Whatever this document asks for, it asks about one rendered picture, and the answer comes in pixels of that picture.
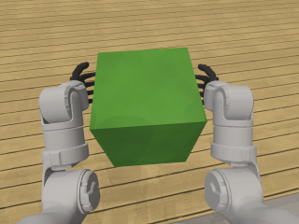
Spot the left robot hand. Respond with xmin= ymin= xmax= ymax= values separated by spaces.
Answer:
xmin=69 ymin=62 xmax=96 ymax=104

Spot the right robot hand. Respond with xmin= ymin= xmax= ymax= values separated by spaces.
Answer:
xmin=195 ymin=63 xmax=219 ymax=105

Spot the carton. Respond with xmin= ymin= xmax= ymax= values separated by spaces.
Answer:
xmin=89 ymin=47 xmax=207 ymax=167

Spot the robot left upper arm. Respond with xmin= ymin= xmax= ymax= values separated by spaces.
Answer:
xmin=16 ymin=169 xmax=101 ymax=224

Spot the robot left forearm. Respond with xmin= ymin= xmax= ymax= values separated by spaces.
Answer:
xmin=38 ymin=80 xmax=90 ymax=208

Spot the robot right upper arm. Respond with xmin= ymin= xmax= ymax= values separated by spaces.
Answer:
xmin=205 ymin=167 xmax=299 ymax=224

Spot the robot right forearm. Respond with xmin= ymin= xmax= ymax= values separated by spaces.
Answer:
xmin=204 ymin=80 xmax=263 ymax=190

